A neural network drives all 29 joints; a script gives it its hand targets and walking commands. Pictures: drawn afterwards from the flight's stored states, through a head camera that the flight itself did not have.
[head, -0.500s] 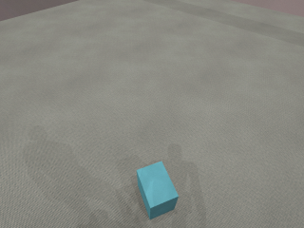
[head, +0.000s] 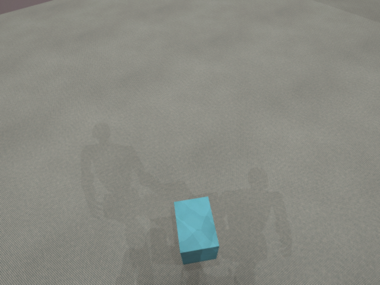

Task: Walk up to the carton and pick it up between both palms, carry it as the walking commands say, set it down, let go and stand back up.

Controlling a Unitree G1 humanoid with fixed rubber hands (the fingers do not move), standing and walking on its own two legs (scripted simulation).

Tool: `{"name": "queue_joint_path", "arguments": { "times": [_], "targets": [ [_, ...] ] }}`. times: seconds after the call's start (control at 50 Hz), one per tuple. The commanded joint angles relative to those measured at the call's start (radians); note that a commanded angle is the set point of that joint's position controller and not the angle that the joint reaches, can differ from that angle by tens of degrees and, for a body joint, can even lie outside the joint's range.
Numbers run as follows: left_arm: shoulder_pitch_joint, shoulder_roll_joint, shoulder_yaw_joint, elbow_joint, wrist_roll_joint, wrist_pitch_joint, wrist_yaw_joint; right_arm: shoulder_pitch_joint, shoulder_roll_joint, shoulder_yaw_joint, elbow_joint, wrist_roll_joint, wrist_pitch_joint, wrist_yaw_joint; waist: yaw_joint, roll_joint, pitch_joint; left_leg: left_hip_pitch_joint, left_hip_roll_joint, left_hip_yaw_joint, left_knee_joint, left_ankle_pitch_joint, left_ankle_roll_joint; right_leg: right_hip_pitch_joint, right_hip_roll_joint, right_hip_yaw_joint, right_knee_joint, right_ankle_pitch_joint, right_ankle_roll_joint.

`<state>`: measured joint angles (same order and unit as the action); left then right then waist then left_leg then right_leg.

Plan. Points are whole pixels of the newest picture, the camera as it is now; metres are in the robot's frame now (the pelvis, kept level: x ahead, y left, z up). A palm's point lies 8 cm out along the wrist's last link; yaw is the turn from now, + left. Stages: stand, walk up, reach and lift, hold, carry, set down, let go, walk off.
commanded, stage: walk up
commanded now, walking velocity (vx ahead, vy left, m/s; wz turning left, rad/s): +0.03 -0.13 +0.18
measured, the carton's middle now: (195, 231) +0.45 +0.00 -0.66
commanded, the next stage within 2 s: stand in 1.58 s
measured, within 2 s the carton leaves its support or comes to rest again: neither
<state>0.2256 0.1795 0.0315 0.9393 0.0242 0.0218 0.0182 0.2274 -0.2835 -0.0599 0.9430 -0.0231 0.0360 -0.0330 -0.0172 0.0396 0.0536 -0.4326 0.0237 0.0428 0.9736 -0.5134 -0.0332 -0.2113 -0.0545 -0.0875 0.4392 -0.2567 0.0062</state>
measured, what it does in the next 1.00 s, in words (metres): steps on the spot: left foot, then right foot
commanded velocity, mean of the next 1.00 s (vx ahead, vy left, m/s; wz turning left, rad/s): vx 0.00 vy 0.02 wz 0.08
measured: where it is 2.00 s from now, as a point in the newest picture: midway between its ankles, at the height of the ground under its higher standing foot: outside the picture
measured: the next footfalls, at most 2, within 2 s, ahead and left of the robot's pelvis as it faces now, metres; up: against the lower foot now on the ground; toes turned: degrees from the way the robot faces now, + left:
left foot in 0.16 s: +0.02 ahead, +0.06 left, +0.00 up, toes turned +5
right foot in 0.48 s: +0.06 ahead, -0.18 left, +0.00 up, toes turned -4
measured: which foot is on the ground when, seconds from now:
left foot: up 0.00-0.14, down 0.16-0.48, up 0.50-0.80, down 0.82-1.00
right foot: down 0.00-0.18, up 0.20-0.46, down 0.48-0.82, up 0.84-1.00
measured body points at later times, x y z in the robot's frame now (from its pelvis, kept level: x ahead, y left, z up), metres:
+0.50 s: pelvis +0.01 -0.03 +0.00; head +0.03 -0.03 +0.44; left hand +0.02 +0.21 -0.16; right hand +0.07 -0.28 -0.16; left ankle -0.02 +0.05 -0.74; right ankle +0.02 -0.17 -0.74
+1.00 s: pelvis +0.01 +0.04 +0.00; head +0.03 +0.07 +0.45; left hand +0.02 +0.29 -0.16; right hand +0.08 -0.20 -0.13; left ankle +0.00 +0.15 -0.74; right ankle -0.01 -0.11 -0.70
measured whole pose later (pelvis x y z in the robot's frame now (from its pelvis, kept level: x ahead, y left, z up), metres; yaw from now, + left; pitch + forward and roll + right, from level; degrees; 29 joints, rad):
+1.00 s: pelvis +0.01 +0.04 +0.00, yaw +3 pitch +1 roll -2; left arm 0.24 0.24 0.04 1.03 0.02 0.06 0.01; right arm 0.21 -0.16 -0.02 1.00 -0.02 -0.01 -0.03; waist -0.01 -0.04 0.03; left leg -0.21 0.06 0.05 0.43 -0.23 0.00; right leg -0.35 -0.03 -0.03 0.80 -0.44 0.04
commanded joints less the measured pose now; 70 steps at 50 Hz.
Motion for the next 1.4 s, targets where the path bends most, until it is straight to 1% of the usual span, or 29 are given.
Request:
{"name": "queue_joint_path", "arguments": {
  "times": [0.0, 0.06, 0.1, 0.14, 0.16, 0.18, 0.2, 0.28, 0.38, 0.44, 0.46, 0.48, 0.5, 0.56, 0.72, 0.76, 0.78, 0.8, 0.82, 0.84, 0.9, 0.98, 1.08, 1.18, 1.22, 1.24, 1.26, 1.3, 1.38],
  "targets": [
    [0.081, 0.153, 0.026, 0.016, 0.004, -0.015, 0.02, -0.021, 0.02, 0.014, -0.046, 0.011, -0.004, 0.007, 0.029, -0.237, -0.062, -0.007, -0.001, 0.002, -0.141, 0.001, 0.015, 0.152, -0.21, 0.151, -0.087, 0.635, -0.167],
    [0.089, 0.18, 0.032, 0.041, -0.006, -0.037, 0.028, -0.04, 0.019, 0.006, -0.043, 0.026, 0.002, 0.006, 0.027, -0.187, -0.074, 0.057, -0.013, -0.032, -0.278, 0.041, 0.029, 0.188, -0.303, 0.224, -0.046, 0.901, -0.179],
    [0.067, 0.176, 0.032, 0.054, -0.007, -0.034, 0.024, -0.04, 0.034, 0.014, -0.04, 0.029, -0.006, 0.006, 0.008, -0.202, -0.089, 0.159, -0.021, -0.026, -0.428, 0.164, 0.037, 0.15, -0.278, 0.191, -0.037, 0.802, -0.14],
    [0.069, 0.145, 0.024, 0.063, -0.003, -0.029, 0.016, -0.025, 0.009, 0.012, -0.031, 0.016, -0.025, 0.007, -0.019, -0.153, -0.096, 0.368, 0.04, -0.039, -0.631, 0.433, 0.042, 0.026, -0.203, 0.114, -0.004, 0.484, -0.052],
    [0.087, 0.1, 0.01, 0.057, 0.002, -0.032, 0.013, -0.007, -0.05, -0.002, -0.021, 0.0, -0.034, 0.007, -0.022, -0.028, -0.109, 0.493, 0.173, -0.154, -0.641, 0.645, 0.065, -0.107, -0.124, 0.049, 0.082, 0.25, -0.001],
    [0.094, 0.074, 0.009, 0.057, -0.015, -0.022, 0.015, 0.001, -0.106, -0.017, -0.021, 0.003, -0.043, 0.007, -0.021, 0.101, -0.103, 0.483, 0.34, -0.347, -0.637, 0.951, 0.165, -0.173, -0.03, -0.02, 0.162, -0.096, 0.056],
    [0.063, 0.09, 0.002, 0.047, -0.018, -0.013, 0.019, 0.034, -0.092, -0.016, 0.008, 0.005, -0.044, 0.009, -0.033, 0.107, -0.092, 0.465, 0.357, -0.353, -0.658, 0.995, 0.236, -0.202, -0.045, 0.038, 0.265, -0.252, 0.059],
    [0.091, 0.077, -0.003, 0.077, -0.014, -0.003, 0.008, -0.093, 0.003, 0.013, 0.028, 0.02, -0.039, -0.013, 0.027, 0.068, -0.059, 0.361, 0.196, -0.09, -0.687, 0.9, 0.188, -0.135, -0.031, 0.066, 0.305, -0.194, 0.049],
    [0.085, 0.062, -0.006, 0.095, -0.022, -0.003, 0.014, -0.053, -0.013, 0.004, 0.08, 0.02, -0.046, -0.012, 0.022, 0.056, -0.055, 0.34, 0.17, -0.088, -0.68, 0.757, 0.167, -0.044, -0.021, 0.038, 0.122, -0.067, 0.039],
    [0.126, 0.074, 0.005, 0.111, -0.013, -0.019, 0.025, -0.07, -0.016, 0.002, 0.089, 0.012, -0.04, -0.003, 0.061, 0.056, -0.035, 0.196, 0.115, -0.096, -0.658, 0.479, 0.111, 0.12, -0.056, 0.018, -0.03, 0.114, 0.029],
    [0.203, 0.204, 0.05, 0.119, -0.003, -0.019, 0.049, -0.097, -0.061, -0.029, 0.067, 0.004, -0.018, 0.015, 0.099, 0.047, -0.008, 0.023, -0.011, -0.003, -0.471, 0.371, 0.065, 0.211, -0.209, 0.176, -0.085, 0.171, -0.003],
    [0.273, 0.3, 0.064, 0.143, 0.004, -0.013, 0.061, -0.1, -0.044, -0.026, 0.027, -0.004, -0.007, 0.018, 0.146, -0.193, -0.011, -0.126, -0.085, 0.054, -0.24, 0.063, 0.007, 0.216, -0.444, 0.434, -0.177, 0.323, -0.137],
    [0.278, 0.292, 0.063, 0.133, 0.016, -0.015, 0.068, -0.108, -0.038, -0.025, 0.005, -0.016, 0.014, 0.017, 0.153, -0.225, 0.003, -0.133, -0.038, -0.021, 0.029, -0.065, -0.01, 0.124, -0.505, 0.469, -0.178, 0.398, -0.216],
    [0.085, 0.209, 0.056, 0.048, 0.003, -0.019, 0.066, -0.028, -0.032, -0.045, -0.01, -0.011, 0.03, 0.039, 0.045, -0.204, -0.034, -0.079, 0.004, -0.11, 0.207, 0.106, -0.017, -0.003, -0.365, 0.264, -0.164, 0.263, -0.143],
    [0.046, 0.215, 0.06, 0.037, 0.024, -0.015, 0.017, -0.04, 0.009, 0.0, -0.029, -0.002, 0.029, 0.05, 0.033, -0.383, -0.026, 0.119, -0.02, 0.033, -0.278, 0.116, -0.018, -0.068, -0.21, 0.061, -0.175, 0.016, -0.091],
    [0.051, 0.198, 0.055, 0.065, 0.021, -0.003, 0.007, 0.067, 0.007, 0.012, 0.017, -0.004, 0.006, 0.036, -0.023, -0.286, -0.046, 0.301, -0.051, 0.097, -0.472, 0.239, -0.021, -0.116, -0.15, 0.036, -0.064, -0.036, -0.065],
    [0.096, 0.14, 0.035, 0.078, 0.026, 0.0, 0.003, 0.11, -0.015, 0.011, 0.044, -0.008, -0.011, 0.021, -0.034, -0.115, -0.056, 0.37, 0.003, 0.049, -0.581, 0.329, -0.029, -0.147, -0.113, 0.026, 0.034, -0.077, -0.04],
    [0.118, 0.068, 0.014, 0.064, 0.022, 0.001, 0.0, 0.121, -0.086, 0.007, 0.044, -0.021, -0.033, 0.014, -0.014, 0.118, -0.045, 0.338, 0.212, -0.201, -0.73, 0.346, -0.011, -0.194, -0.053, -0.009, 0.196, -0.202, 0.006],
    [0.106, 0.064, 0.017, 0.03, 0.01, 0.013, 0.008, 0.065, -0.175, -0.007, 0.012, -0.017, -0.043, 0.014, 0.002, 0.26, -0.01, 0.207, 0.373, -0.398, -0.792, 0.458, 0.084, -0.219, 0.007, 0.013, 0.264, -0.316, 0.034],
    [0.051, 0.127, 0.026, 0.034, -0.003, 0.031, 0.01, 0.049, -0.161, -0.005, 0.025, -0.01, -0.043, 0.018, -0.015, 0.23, 0.005, 0.152, 0.352, -0.378, -0.793, 0.415, 0.149, -0.182, -0.012, 0.092, 0.32, -0.307, 0.022],
    [0.083, 0.133, 0.018, 0.07, -0.014, 0.026, -0.006, -0.069, -0.072, 0.009, 0.011, 0.009, -0.047, 0.01, 0.033, 0.199, -0.024, 0.218, 0.217, -0.155, -0.72, 0.559, 0.127, -0.133, -0.008, 0.091, 0.344, -0.15, 0.013],
    [0.06, 0.155, 0.041, 0.064, -0.005, 0.039, 0.0, 0.097, -0.104, -0.009, 0.051, 0.004, -0.054, -0.016, -0.013, 0.075, -0.045, 0.358, 0.372, -0.268, -0.653, 0.801, 0.196, -0.271, -0.005, 0.113, 0.475, -0.211, 0.038],
    [-0.005, 0.122, 0.028, 0.002, -0.003, 0.042, -0.022, 0.114, -0.092, -0.016, 0.043, 0.001, -0.045, -0.027, -0.024, 0.155, -0.053, 0.341, 0.337, -0.216, -0.66, 0.718, 0.196, -0.303, -0.004, 0.102, 0.458, -0.174, 0.049],
    [0.051, 0.08, 0.007, 0.015, -0.029, 0.013, -0.017, 0.057, -0.079, -0.012, 0.045, -0.003, -0.036, 0.0, 0.015, 0.213, -0.081, 0.25, 0.216, -0.094, -0.622, 0.681, 0.129, 0.004, 0.058, 0.026, 0.046, -0.016, 0.023],
    [0.119, 0.105, 0.02, 0.049, -0.019, -0.019, -0.005, 0.092, -0.011, 0.008, 0.069, 0.002, -0.025, 0.009, 0.04, 0.06, -0.118, 0.156, 0.117, -0.035, -0.527, 0.441, 0.07, 0.241, -0.025, 0.075, -0.178, 0.134, 0.015],
    [0.119, 0.168, 0.032, 0.041, 0.0, -0.036, -0.002, 0.117, 0.051, 0.025, 0.054, 0.007, -0.025, 0.009, 0.026, -0.134, -0.101, 0.062, 0.064, -0.031, -0.441, 0.17, 0.032, 0.244, -0.211, 0.274, -0.211, 0.248, -0.002],
    [0.06, 0.226, 0.033, 0.035, -0.007, -0.034, -0.002, 0.12, 0.041, 0.022, 0.053, 0.02, -0.01, 0.002, 0.027, -0.29, -0.074, 0.102, 0.027, -0.004, -0.412, 0.004, 0.011, 0.079, -0.313, 0.373, -0.234, 0.301, -0.104],
    [-0.031, 0.149, 0.023, 0.033, -0.001, -0.04, 0.0, 0.099, 0.012, 0.017, 0.083, 0.022, 0.007, 0.007, 0.002, -0.252, -0.007, 0.132, 0.021, -0.049, -0.341, 0.05, 0.025, 0.028, -0.218, 0.276, -0.222, 0.215, -0.111],
    [-0.011, 0.122, 0.011, 0.061, -0.012, -0.048, 0.013, 0.104, 0.024, 0.023, 0.129, 0.015, -0.008, 0.004, 0.003, -0.226, -0.031, 0.162, 0.014, -0.039, -0.356, 0.115, 0.019, 0.099, -0.195, 0.185, -0.164, 0.468, -0.116]
  ]
}}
